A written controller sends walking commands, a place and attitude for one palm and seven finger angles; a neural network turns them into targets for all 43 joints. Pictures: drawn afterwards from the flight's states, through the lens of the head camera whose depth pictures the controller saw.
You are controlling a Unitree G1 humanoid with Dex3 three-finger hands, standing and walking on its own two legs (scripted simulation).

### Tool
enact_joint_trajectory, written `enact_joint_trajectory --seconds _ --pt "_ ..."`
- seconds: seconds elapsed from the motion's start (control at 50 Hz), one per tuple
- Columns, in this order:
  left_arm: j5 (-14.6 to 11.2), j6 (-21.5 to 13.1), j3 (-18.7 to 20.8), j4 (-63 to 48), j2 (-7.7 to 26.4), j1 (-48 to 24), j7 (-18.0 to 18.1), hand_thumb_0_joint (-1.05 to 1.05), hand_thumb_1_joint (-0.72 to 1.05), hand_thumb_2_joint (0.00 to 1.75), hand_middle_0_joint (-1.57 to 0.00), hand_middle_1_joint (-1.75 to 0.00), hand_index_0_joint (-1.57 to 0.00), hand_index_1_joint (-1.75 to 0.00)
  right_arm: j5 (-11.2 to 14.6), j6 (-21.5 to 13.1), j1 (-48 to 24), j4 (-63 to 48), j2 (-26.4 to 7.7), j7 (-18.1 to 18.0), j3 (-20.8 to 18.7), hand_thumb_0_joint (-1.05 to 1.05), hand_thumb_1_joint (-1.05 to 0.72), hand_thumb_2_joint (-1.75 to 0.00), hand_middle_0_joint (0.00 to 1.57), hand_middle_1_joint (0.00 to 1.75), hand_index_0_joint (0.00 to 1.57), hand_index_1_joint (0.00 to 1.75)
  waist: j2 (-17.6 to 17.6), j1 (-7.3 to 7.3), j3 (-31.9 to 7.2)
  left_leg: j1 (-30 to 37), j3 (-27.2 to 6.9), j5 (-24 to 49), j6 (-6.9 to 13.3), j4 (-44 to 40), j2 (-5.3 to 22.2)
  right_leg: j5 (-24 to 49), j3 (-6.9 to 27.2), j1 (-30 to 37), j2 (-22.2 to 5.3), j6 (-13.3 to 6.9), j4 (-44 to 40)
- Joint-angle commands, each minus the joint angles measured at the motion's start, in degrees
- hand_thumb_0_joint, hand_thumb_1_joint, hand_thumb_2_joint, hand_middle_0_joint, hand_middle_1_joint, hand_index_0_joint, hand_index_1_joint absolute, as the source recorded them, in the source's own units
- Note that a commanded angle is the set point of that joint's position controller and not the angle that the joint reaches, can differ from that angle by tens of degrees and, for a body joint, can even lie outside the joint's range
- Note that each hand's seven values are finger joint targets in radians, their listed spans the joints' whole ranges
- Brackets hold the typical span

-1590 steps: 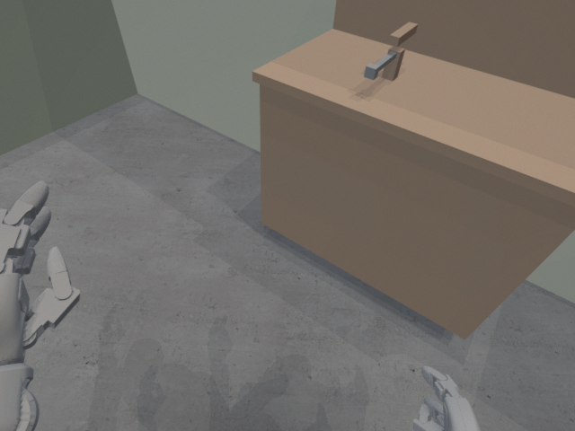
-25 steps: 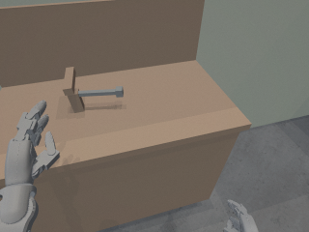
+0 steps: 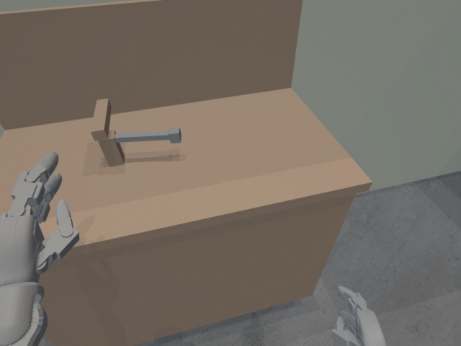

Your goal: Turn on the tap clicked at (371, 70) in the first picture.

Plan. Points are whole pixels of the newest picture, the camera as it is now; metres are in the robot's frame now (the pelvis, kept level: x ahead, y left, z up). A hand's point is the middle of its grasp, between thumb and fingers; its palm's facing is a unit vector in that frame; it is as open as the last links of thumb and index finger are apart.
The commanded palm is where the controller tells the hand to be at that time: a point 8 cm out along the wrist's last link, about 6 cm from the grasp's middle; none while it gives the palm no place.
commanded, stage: step back with the hand held close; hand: left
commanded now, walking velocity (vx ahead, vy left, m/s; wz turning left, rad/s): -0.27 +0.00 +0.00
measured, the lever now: (175, 134) +0.55 +0.20 +0.08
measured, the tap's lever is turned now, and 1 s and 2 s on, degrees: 79 79 79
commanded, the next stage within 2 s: stop stepping back and stand still in 1.30 s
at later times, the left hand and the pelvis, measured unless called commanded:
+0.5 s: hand (53, 263) +0.17 +0.26 +0.15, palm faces +0.35 -0.82 -0.45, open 7.4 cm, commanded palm +0.12 +0.30 +0.17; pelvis -0.04 +0.02 -0.01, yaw -1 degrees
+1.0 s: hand (28, 311) +0.11 +0.25 +0.15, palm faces +0.34 -0.85 -0.41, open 7.4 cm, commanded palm +0.05 +0.30 +0.17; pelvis -0.10 +0.02 -0.01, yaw +1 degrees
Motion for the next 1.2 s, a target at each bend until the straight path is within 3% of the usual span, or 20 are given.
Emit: enact_joint_trajectory --seconds 0.0,0.06,0.22,0.52,0.56,0.6,0.62,0.7,0.74,0.8,0.82,0.88,0.94,0.98,1.02,1.04,1.06,1.08,1.12,1.18 --pt "0.67 -5.3 8.19 -12.44 11.04 -2.27 0.9 0.0 0.9 0.9 -0.2 -0.3 -0.2 -0.3 0.5 -0.46 -6.78 -11.78 -6.68 -0.93 -2.99 0.0 -0.9 -0.9 0.2 0.3 0.2 0.3 -2.54 -1.59 -3.14 -5.42 -0.69 0.01 1.95 1.8 0.65 -2.32 6.16 -8.49 -7.59 1.82 -5.91" --pt "0.81 -5.13 7.63 -14.57 10.62 1.19 1.55 0.0 0.9 0.9 -0.2 -0.3 -0.2 -0.3 0.65 0.29 -4.74 -12.74 -7.2 -1.41 -3.78 0.0 -0.9 -0.9 0.2 0.3 0.2 0.3 -1.71 -2.03 -9.37 -3.78 -0.09 4.96 1.85 3.8 0.89 3.07 5.31 -7.84 -8.29 2.09 -2.85" --pt "0.9 -3.82 9.27 -17.32 12.27 4.04 2.77 0.0 0.9 0.9 -0.2 -0.3 -0.2 -0.3 0.89 1.77 -4.57 -13.96 -7.67 -2.68 -4.81 0.0 -0.9 -0.9 0.2 0.3 0.2 0.3 -2.34 -2.04 -12.04 -5.47 -1.23 16.28 1.56 4.0 2.41 12.62 3.43 -7.0 -6.85 3.2 3.98" --pt "1.92 -5.23 9.92 -20.15 12.54 4.78 5.0 0.0 0.9 0.9 -0.2 -0.3 -0.2 -0.3 0.99 2.1 -3.61 -13.95 -8.22 -3.16 -4.44 0.0 -0.9 -0.9 0.2 0.3 0.2 0.3 -1.02 -3.1 -7.07 -16.59 -4.51 -12.87 2.6 2.78 3.61 -11.47 5.23 -14.65 -6.19 2.67 2.46" --pt "2.45 -5.52 10.14 -20.8 12.54 3.22 5.23 0.0 0.9 0.9 -0.2 -0.3 -0.2 -0.3 0.85 1.75 -4.06 -14.24 -8.65 -3.35 -4.27 0.0 -0.9 -0.9 0.2 0.3 0.2 0.3 1.15 -2.99 -6.06 -22.54 -7.19 -19.09 3.57 -1.13 5.25 -12.33 4.72 -11.1 -4.19 3.35 5.68" --pt "3.42 -5.58 10.53 -21.81 12.03 2.0 5.21 0.0 0.9 0.9 -0.2 -0.3 -0.2 -0.3 0.41 1.36 -5.04 -14.48 -9.28 -3.74 -4.24 0.0 -0.9 -0.9 0.2 0.3 0.2 0.3 7.68 -2.29 -6.54 -32.84 -13.18 -26.53 5.29 -10.99 9.34 -5.18 2.97 0.01 -0.15 4.35 17.45" --pt "4.11 -5.56 10.94 -21.12 11.94 1.63 5.13 0.0 0.9 0.9 -0.2 -0.3 -0.2 -0.3 0.21 1.16 -5.19 -14.45 -8.89 -3.81 -4.47 0.0 -0.9 -0.9 0.2 0.3 0.2 0.3 7.79 -1.84 -7.47 -35.98 -15.05 -27.94 6.49 -12.31 11.18 -2.55 3.17 3.78 0.72 4.54 22.67" --pt "4.23 -5.11 10.36 -19.5 10.45 3.28 4.21 0.0 0.9 0.9 -0.2 -0.3 -0.2 -0.3 -0.48 -0.19 -5.19 -13.74 -7.96 -3.19 -4.75 0.0 -0.9 -0.9 0.2 0.3 0.2 0.3 5.04 -1.95 -6.1 -33.03 -14.69 -20.64 7.75 -9.29 11.58 -7.48 4.94 0.11 0.78 4.02 23.81" --pt "3.44 -5.1 9.0 -20.48 9.67 3.18 3.78 0.0 0.9 0.9 -0.2 -0.3 -0.2 -0.3 -0.69 -0.53 -5.05 -12.22 -7.51 -2.64 -4.38 0.0 -0.9 -0.9 0.2 0.3 0.2 0.3 4.33 -2.3 -6.83 -23.12 -12.62 -8.87 6.25 -5.63 10.52 -6.35 5.47 -5.98 -0.08 3.22 16.09" --pt "2.18 -4.75 8.57 -22.53 11.49 1.77 3.83 0.0 0.9 0.9 -0.2 -0.3 -0.2 -0.3 -0.56 -0.23 -5.42 -10.51 -6.76 -2.29 -4.27 0.0 -0.9 -0.9 0.2 0.3 0.2 0.3 -0.56 -2.38 -14.85 -7.27 -5.12 20.43 2.52 5.92 6.99 15.17 9.31 -11.29 -4.83 2.28 9.5" --pt "1.88 -4.19 7.93 -22.85 11.24 1.84 3.82 0.0 0.9 0.9 -0.2 -0.3 -0.2 -0.3 0.27 0.0 -4.67 -10.53 -6.31 -2.03 -5.0 0.0 -0.9 -0.9 0.2 0.3 0.2 0.3 -4.83 -2.72 -19.64 -2.8 -1.75 23.09 1.35 10.04 5.63 20.4 9.7 -10.89 -6.27 2.99 9.08" --pt "1.08 -3.71 10.88 -22.8 14.78 3.59 4.16 0.0 0.9 0.9 -0.2 -0.3 -0.2 -0.3 0.82 1.42 -5.25 -11.18 -5.92 -1.81 -5.63 0.0 -0.9 -0.9 0.2 0.3 0.2 0.3 -8.48 -3.16 -17.12 -7.28 1.66 7.55 -0.45 16.81 0.84 22.68 14.97 -14.14 -13.06 0.61 3.41" --pt "1.04 -3.82 11.79 -21.59 15.69 4.78 3.82 0.0 0.9 0.9 -0.2 -0.3 -0.2 -0.3 0.67 2.55 -7.02 -11.81 -4.35 -1.95 -4.86 0.0 -0.9 -0.9 0.2 0.3 0.2 0.3 -9.65 -2.79 -8.65 -13.93 0.11 -8.38 -1.05 28.43 -1.04 14.96 18.0 -21.29 -17.85 -3.84 -0.81" --pt "0.95 -4.09 11.55 -23.01 15.72 2.73 3.37 0.0 0.9 0.9 -0.2 -0.3 -0.2 -0.3 0.03 2.95 -7.22 -12.06 -4.63 -2.03 -4.1 0.0 -0.9 -0.9 0.2 0.3 0.2 0.3 -5.06 -3.47 -6.99 -15.74 -0.41 -7.05 -0.75 20.14 0.78 20.21 15.69 -17.65 -16.27 -3.48 2.7" --pt "0.71 -4.43 12.06 -21.78 15.35 4.31 3.7 0.0 0.9 0.9 -0.2 -0.3 -0.2 -0.3 0.25 3.19 -5.91 -11.81 -6.26 -2.74 -3.82 0.0 -0.9 -0.9 0.2 0.3 0.2 0.3 0.4 -3.43 -9.33 -12.25 -2.56 13.43 0.36 3.23 3.72 19.03 9.07 -13.45 -7.67 1.47 9.86" --pt "0.57 -4.78 12.07 -21.94 15.5 4.17 3.78 0.0 0.9 0.9 -0.2 -0.3 -0.2 -0.3 0.58 3.15 -6.29 -12.32 -7.0 -2.9 -4.23 0.0 -0.9 -0.9 0.2 0.3 0.2 0.3 4.43 -2.41 -11.37 -10.71 -5.2 22.31 1.26 0.96 7.74 11.31 6.24 -11.93 -2.89 3.63 12.45" --pt "0.64 -4.76 11.95 -21.31 15.65 5.41 3.82 0.0 0.9 0.9 -0.2 -0.3 -0.2 -0.3 0.84 3.0 -5.5 -12.79 -7.01 -2.81 -4.36 0.0 -0.9 -0.9 0.2 0.3 0.2 0.3 4.88 -2.14 -15.34 -7.34 -8.23 30.54 2.34 0.47 11.6 -0.23 4.89 -12.32 -0.9 4.08 16.38" --pt "0.33 -4.83 11.84 -23.57 15.68 5.06 3.68 0.0 0.9 0.9 -0.2 -0.3 -0.2 -0.3 -0.19 2.29 -6.11 -13.54 -6.93 -2.63 -4.11 0.0 -0.9 -0.9 0.2 0.3 0.2 0.3 11.14 -1.89 -16.11 -6.21 -11.72 38.38 3.36 -1.49 14.14 -11.66 5.19 -14.95 0.01 3.76 23.15" --pt "0.77 -4.32 9.78 -25.2 13.52 3.7 3.5 0.0 0.9 0.9 -0.2 -0.3 -0.2 -0.3 -0.95 0.69 -4.58 -12.51 -6.29 -1.87 -4.49 0.0 -0.9 -0.9 0.2 0.3 0.2 0.3 5.97 -1.57 -16.76 -7.32 -12.94 34.12 4.82 -2.97 17.73 -19.28 8.2 -15.49 -0.2 3.41 35.85" --pt "1.1 -2.07 7.66 -25.58 11.32 1.92 4.25 0.0 0.9 0.9 -0.2 -0.3 -0.2 -0.3 -0.22 -1.1 -3.81 -10.94 -6.86 -1.52 -5.17 0.0 -0.9 -0.9 0.2 0.3 0.2 0.3 2.56 -1.89 -15.76 0.24 -7.96 32.03 6.22 -2.1 16.27 -17.25 6.04 -20.66 -1.18 4.31 33.74"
